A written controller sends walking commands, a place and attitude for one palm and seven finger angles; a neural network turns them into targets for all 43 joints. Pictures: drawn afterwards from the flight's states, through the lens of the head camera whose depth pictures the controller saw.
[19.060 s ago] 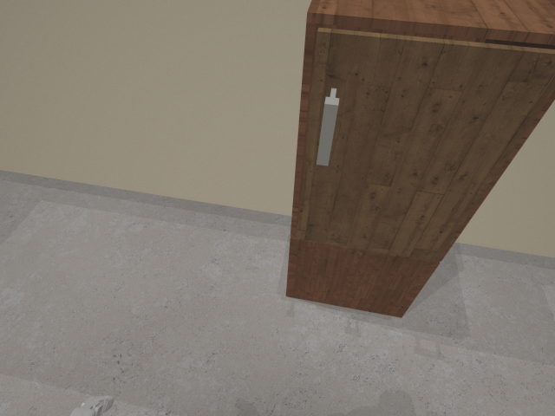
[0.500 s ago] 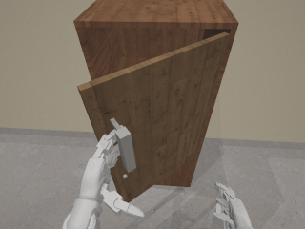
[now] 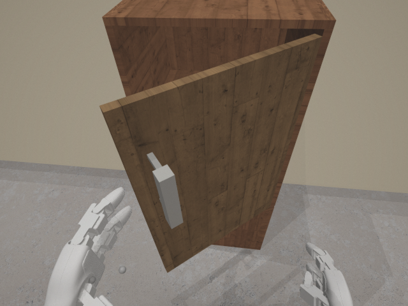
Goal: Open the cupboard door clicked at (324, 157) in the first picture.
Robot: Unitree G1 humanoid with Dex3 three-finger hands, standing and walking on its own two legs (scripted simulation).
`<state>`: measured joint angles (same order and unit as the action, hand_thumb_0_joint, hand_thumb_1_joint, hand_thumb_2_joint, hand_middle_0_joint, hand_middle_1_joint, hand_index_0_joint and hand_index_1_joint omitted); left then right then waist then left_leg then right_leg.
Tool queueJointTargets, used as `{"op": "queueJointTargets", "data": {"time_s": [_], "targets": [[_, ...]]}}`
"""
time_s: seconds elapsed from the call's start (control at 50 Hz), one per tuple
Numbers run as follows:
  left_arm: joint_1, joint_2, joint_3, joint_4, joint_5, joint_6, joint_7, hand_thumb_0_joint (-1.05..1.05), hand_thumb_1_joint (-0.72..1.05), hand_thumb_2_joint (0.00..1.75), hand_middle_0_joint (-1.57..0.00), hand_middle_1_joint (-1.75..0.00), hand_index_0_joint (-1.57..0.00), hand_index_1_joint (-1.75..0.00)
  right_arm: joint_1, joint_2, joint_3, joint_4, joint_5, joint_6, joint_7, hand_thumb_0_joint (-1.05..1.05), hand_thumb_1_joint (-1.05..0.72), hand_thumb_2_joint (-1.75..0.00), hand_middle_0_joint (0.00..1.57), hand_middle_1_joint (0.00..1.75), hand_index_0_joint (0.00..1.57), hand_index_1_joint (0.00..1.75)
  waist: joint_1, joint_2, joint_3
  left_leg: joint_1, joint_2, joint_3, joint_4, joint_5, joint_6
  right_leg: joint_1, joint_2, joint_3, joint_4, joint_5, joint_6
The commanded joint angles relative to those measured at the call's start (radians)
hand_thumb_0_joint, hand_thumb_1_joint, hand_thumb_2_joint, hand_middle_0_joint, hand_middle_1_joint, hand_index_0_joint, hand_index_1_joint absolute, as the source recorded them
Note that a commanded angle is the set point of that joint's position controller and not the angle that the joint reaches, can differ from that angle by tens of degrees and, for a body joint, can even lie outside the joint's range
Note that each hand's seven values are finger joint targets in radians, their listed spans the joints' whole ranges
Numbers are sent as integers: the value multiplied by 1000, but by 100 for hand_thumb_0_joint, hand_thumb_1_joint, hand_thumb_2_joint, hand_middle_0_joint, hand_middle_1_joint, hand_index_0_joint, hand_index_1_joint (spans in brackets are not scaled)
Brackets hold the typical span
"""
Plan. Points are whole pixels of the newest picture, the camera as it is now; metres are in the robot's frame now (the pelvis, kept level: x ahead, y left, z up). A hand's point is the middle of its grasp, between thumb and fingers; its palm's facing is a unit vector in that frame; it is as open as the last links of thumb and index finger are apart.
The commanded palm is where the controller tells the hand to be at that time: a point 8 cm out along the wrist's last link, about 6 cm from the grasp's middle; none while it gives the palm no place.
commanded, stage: slide the hand sideways off the handle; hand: left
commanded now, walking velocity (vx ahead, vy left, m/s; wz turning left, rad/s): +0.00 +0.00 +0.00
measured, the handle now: (163, 190) +0.29 +0.10 +0.12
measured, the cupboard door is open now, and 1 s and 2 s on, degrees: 40 40 40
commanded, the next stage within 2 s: draw the hand back to the body in 0.06 s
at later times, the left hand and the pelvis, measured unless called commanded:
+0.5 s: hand (86, 259) +0.16 +0.18 +0.14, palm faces -0.02 -1.00 -0.07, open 16.3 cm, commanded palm +0.13 +0.23 +0.16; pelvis -0.01 +0.02 +0.00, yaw +0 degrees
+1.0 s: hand (46, 225) +0.19 +0.24 +0.17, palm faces +0.31 -0.88 -0.35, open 13.4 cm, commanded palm +0.14 +0.28 +0.19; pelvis +0.01 +0.02 +0.03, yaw -1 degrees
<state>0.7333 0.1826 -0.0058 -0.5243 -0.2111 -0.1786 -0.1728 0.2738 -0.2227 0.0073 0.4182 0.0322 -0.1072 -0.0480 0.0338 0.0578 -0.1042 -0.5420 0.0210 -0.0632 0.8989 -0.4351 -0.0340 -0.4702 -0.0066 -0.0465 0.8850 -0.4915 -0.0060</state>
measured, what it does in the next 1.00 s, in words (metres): stands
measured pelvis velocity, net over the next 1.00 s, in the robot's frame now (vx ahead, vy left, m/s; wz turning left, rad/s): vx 0.01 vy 0.02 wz -0.01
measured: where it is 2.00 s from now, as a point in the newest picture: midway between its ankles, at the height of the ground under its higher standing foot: outside the picture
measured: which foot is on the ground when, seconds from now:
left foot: down 0.00-1.00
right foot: down 0.00-1.00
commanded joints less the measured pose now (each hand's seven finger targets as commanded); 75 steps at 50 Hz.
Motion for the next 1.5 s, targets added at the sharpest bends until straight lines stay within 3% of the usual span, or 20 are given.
{"op": "queueJointTargets", "data": {"time_s": [0.0, 0.14, 0.18, 0.22, 0.34, 0.46, 0.54, 0.6, 0.64, 0.66, 0.7, 0.72, 0.78, 0.82, 1.0, 1.02, 1.12, 1.32, 1.38, 1.48], "targets": [[2, 80, 75, -223, -29, -71, -17, 0, -50, 30, -15, -30, -15, -30, -105, -78, -38, -190, 10, -70, -10, 0, -90, -90, 20, 30, 20, 30, -10, -82, -49, 51, -41, 52, -89, 181, 60, -3, 9, 23, -176, 276, 10], [-65, 58, 38, -221, -33, -49, -12, 0, -50, 30, -15, -30, -15, -30, -112, -85, -27, -186, 13, -96, -16, 0, -90, -90, 20, 30, 20, 30, -19, -56, -29, 51, -36, 37, -101, 129, 61, -37, 16, 12, -181, 176, 5], [-94, 91, 62, -257, -24, -43, 0, 0, -50, 30, -15, -30, -15, -30, -109, -87, -24, -185, 14, -101, -17, 0, -90, -90, 20, 30, 20, 30, -13, -22, -48, 63, -35, 34, -113, 126, 60, -33, 19, 0, -171, 168, 1], [-104, 136, 108, -248, -14, -24, 17, 0, -50, 30, -15, -30, -15, -30, -110, -85, -23, -174, 13, -99, -19, 0, -90, -90, 20, 30, 20, 30, -6, -42, -41, 55, -32, 29, -124, 111, 60, -24, 21, -5, -175, 145, -2], [-129, 123, 142, -233, -43, 39, 20, 0, -50, 30, -15, -30, -15, -30, -131, -85, -8, -169, 23, -106, -27, 0, -90, -90, 20, 30, 20, 30, 0, -30, -6, 70, -26, 23, -170, 66, 54, -19, 26, -23, -204, 91, -2], [-207, 146, 155, -254, -65, 98, -8, 0, -50, 30, -15, -30, -15, -30, -134, -102, 3, -149, 28, -139, -39, 0, -90, -90, 20, 30, 20, 30, -8, -6, 6, 104, -25, 11, -204, 45, 55, -11, 29, -26, -236, 76, 1], [-220, 182, 210, -250, -68, 120, -11, 0, -50, 30, -15, -30, -15, -30, -137, -103, 6, -131, 28, -152, -42, 0, -90, -90, 20, 30, 20, 30, 5, -4, -5, 125, -25, 7, -224, 74, 53, 22, 31, -34, -243, 106, -3], [-219, 187, 227, -275, -75, 134, -18, 0, -40, 34, -15, -30, -15, -30, -139, -101, 9, -127, 29, -162, -39, 0, -90, -90, 20, 30, 20, 30, 12, 28, -29, 156, -26, 7, -240, 112, 48, 44, 35, -46, -239, 155, -6], [-204, 192, 249, -261, -84, 148, -22, 0, -32, 37, -16, -30, -16, -30, -141, -101, 9, -119, 30, -165, -38, 0, -90, -90, 20, 30, 20, 30, 17, 8, -35, 164, -25, 5, -246, 149, 47, 67, 39, -53, -239, 197, -7], [-260, 310, 258, -373, 74, 112, 122, 0, -29, 39, -16, -30, -16, -30, -152, -85, 18, -139, 12, -152, -63, 0, -90, -90, 20, 30, 20, 30, 46, 12, 13, 155, -23, 17, -284, 132, 41, 87, 27, 7, -298, 198, -17], [-145, 193, 215, -259, 93, 130, 207, 0, -22, 42, -16, -30, -16, -30, -134, -68, 23, -116, -2, -136, -72, 0, -90, -90, 20, 30, 20, 30, 24, -25, 76, 159, -20, 20, -297, 111, 35, 72, 19, -5, -325, 165, -17], [-161, 209, 223, -267, 110, 130, 228, 0, -18, 43, -16, -30, -16, -30, -136, -77, 19, -107, -3, -129, -70, 0, -90, -90, 20, 30, 20, 30, 26, -36, 62, 173, -16, 17, -307, 134, 37, 104, 19, -6, -332, 187, -19], [-173, 215, 224, -263, 141, 113, 264, 0, -8, 48, -16, -30, -16, -30, -138, -78, 18, -89, -10, -112, -68, 0, -90, -90, 20, 30, 20, 30, 18, 28, 49, 230, -12, 29, -334, 167, 37, 131, 12, -6, -348, 215, -15], [-188, 239, 242, -256, 153, 103, 283, 0, -1, 51, -17, -30, -17, -30, -143, -85, 14, -73, -17, -110, -72, 0, -90, -90, 20, 30, 20, 30, 20, 1, 36, 260, -10, 34, -351, 189, 42, 165, 11, -4, -371, 237, -14], [-235, 274, 312, -241, 165, 78, 314, 0, 31, 64, -18, -30, -18, -30, -172, -87, 10, -21, -26, -103, -69, 0, -90, -90, 20, 30, 20, 30, 26, 16, 15, 361, -9, 45, -418, 330, 42, 264, 6, -9, -411, 356, -11], [-229, 289, 332, -212, 166, 81, 318, 0, 34, 66, -18, -30, -18, -30, -177, -90, 7, -12, -28, -101, -71, 0, -90, -90, 20, 30, 20, 30, 31, -21, 17, 363, -6, 44, -424, 347, 44, 277, 6, -10, -419, 374, -11], [-236, 305, 388, -163, 157, 80, 315, 0, 51, 74, -19, -30, -19, -30, -193, -90, -4, 9, -27, -78, -65, 0, -90, -90, 20, 30, 20, 30, 37, -44, 21, 391, -4, 65, -436, 432, 47, 319, 5, -5, -441, 470, -6], [-344, 371, 483, -145, 147, 71, 320, 0, 87, 88, -20, -30, -20, -30, -203, -93, -16, 30, -29, -51, -62, 0, -90, -90, 20, 30, 20, 30, 40, 17, -4, 456, -9, 85, -453, 522, 51, 362, 1, 1, -471, 560, -1], [-319, 325, 452, -101, 141, 77, 312, 0, 90, 90, -20, -30, -20, -30, -205, -91, -19, 29, -28, -41, -55, 0, -90, -90, 20, 30, 20, 30, 35, -7, 16, 460, -9, 92, -460, 522, 53, 351, 3, -1, -478, 567, 6], [-324, 322, 446, -78, 139, 74, 303, 0, 90, 90, -20, -30, -20, -30, -214, -96, -28, 28, -27, -26, -52, 0, -90, -90, 20, 30, 20, 30, 33, -52, 31, 458, -11, 99, -472, 475, 59, 352, 3, 4, -497, 550, 12]]}}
